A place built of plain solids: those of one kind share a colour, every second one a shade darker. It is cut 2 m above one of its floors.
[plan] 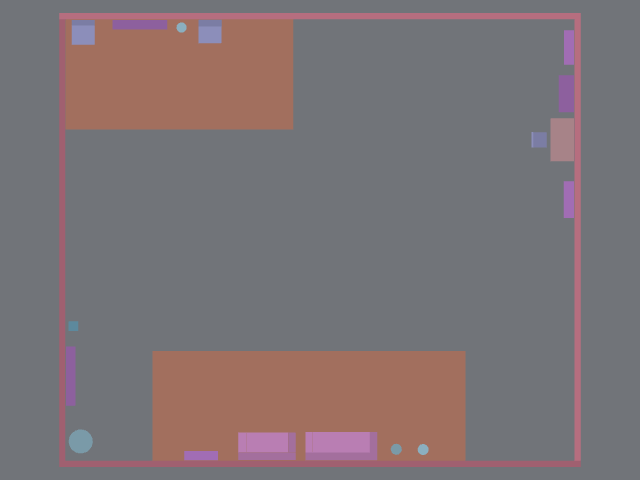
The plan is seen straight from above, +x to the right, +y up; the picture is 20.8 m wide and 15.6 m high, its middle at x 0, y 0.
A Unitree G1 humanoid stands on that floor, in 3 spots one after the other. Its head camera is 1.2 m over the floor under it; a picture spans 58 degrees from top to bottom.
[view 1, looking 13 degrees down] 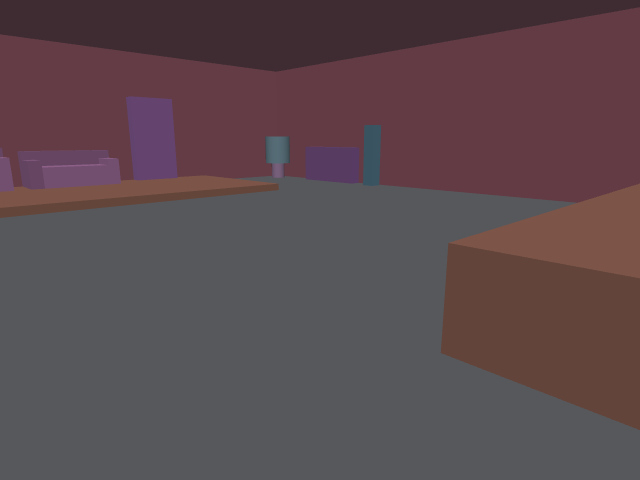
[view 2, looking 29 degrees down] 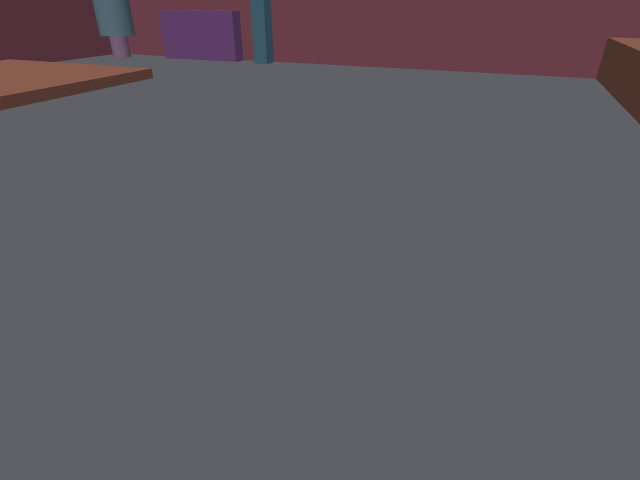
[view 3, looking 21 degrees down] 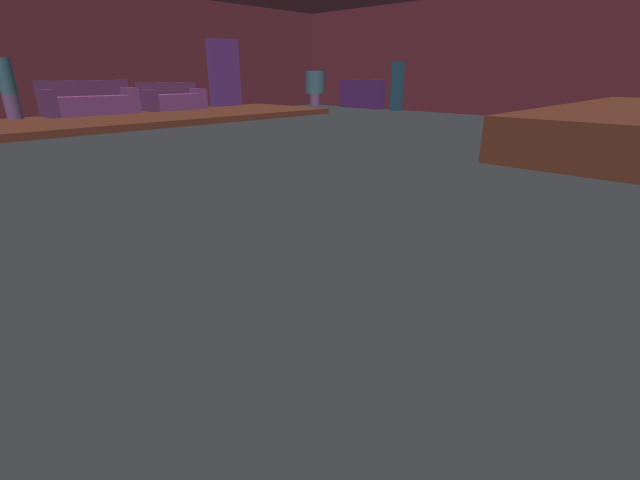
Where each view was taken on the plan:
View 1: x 1.23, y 4.76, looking -134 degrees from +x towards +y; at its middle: ground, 5.33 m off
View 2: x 0.91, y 2.12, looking -158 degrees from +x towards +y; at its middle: ground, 2.48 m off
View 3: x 5.22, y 6.29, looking -136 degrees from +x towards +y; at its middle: ground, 3.35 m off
